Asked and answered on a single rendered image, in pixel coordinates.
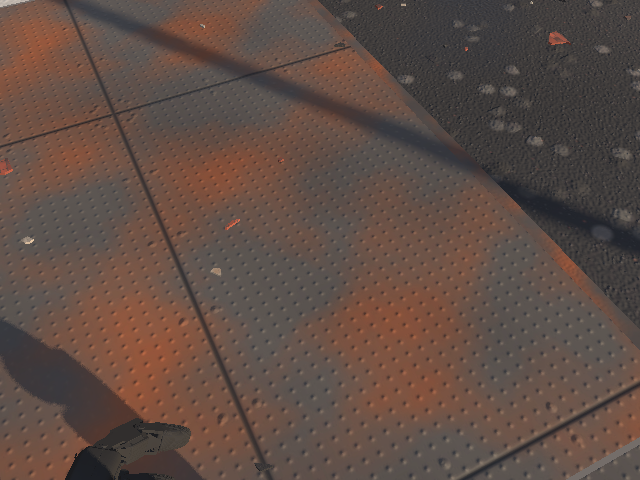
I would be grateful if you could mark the robot left hand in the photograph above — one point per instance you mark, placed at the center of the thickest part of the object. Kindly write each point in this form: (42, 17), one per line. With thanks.
(124, 445)

